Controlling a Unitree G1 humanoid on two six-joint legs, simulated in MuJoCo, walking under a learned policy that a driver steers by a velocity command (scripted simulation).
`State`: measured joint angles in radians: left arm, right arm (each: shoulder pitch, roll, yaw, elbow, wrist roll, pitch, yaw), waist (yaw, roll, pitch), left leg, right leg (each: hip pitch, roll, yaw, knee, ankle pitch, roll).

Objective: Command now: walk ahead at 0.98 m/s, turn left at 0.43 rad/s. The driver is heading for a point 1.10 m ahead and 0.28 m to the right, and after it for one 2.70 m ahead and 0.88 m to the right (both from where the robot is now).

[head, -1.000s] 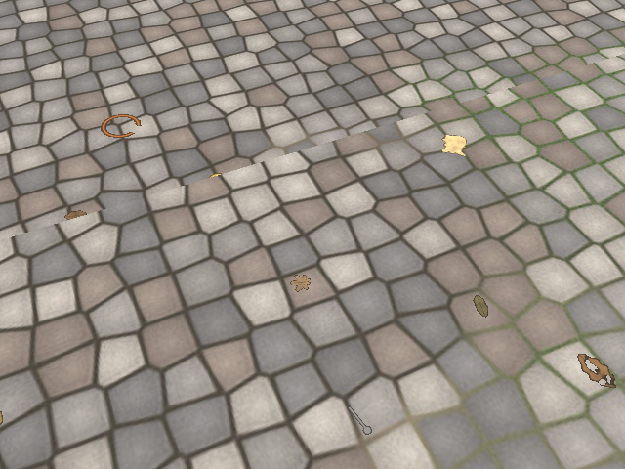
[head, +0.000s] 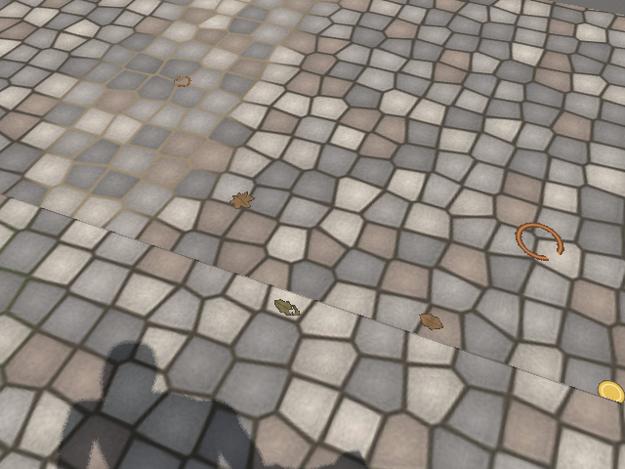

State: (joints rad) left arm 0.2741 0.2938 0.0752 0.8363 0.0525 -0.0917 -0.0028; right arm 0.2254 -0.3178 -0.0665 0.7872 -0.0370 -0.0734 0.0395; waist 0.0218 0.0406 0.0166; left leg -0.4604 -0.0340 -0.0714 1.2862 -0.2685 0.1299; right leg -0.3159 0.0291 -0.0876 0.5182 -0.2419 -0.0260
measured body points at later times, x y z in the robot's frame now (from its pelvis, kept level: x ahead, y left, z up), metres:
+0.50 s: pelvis +0.47 +0.07 +0.01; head +0.48 +0.07 +0.46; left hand +0.55 +0.33 -0.12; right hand +0.49 -0.22 -0.12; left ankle +0.43 +0.12 -0.73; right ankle +0.47 -0.09 -0.63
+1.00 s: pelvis +0.90 +0.03 -0.01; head +0.92 +0.03 +0.44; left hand +0.97 +0.32 -0.14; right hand +1.07 -0.27 -0.04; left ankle +1.13 +0.16 -0.70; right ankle +0.80 +0.01 -0.73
